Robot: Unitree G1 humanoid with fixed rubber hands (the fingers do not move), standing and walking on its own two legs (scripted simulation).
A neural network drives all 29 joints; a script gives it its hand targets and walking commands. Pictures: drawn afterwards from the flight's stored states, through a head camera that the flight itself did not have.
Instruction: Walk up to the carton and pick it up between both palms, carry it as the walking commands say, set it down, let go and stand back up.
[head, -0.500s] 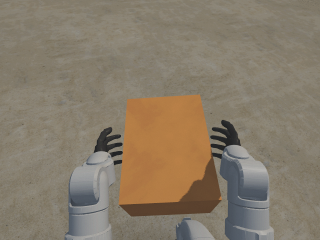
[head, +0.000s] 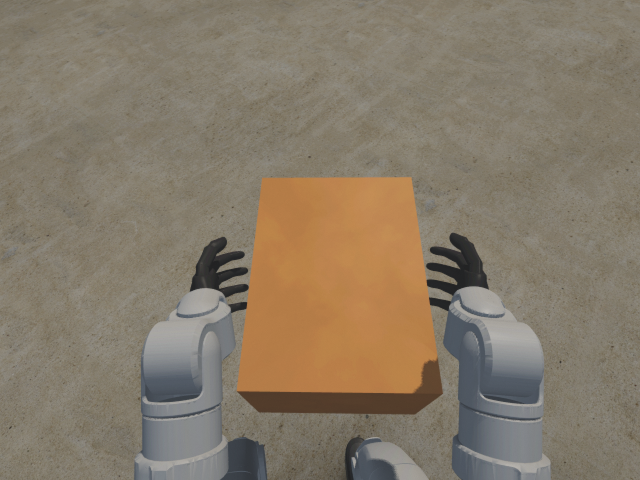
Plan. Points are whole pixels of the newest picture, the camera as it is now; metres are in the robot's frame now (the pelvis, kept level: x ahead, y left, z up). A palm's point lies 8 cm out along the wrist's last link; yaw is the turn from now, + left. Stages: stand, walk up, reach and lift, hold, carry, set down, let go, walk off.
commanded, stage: carry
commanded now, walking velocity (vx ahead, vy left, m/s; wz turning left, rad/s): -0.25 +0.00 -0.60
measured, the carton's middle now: (336, 292) +0.35 -0.04 -0.02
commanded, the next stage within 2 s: none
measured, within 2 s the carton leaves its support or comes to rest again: neither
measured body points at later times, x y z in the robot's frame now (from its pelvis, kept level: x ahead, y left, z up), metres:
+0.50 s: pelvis -0.13 +0.05 +0.01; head -0.06 +0.09 +0.46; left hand +0.21 +0.13 +0.07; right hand +0.14 -0.15 +0.10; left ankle -0.10 +0.14 -0.73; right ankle -0.13 -0.10 -0.64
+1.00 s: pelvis -0.25 +0.09 -0.01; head -0.21 +0.05 +0.44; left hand +0.08 +0.03 +0.07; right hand -0.10 -0.21 +0.06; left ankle -0.20 +0.24 -0.68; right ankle -0.16 -0.05 -0.73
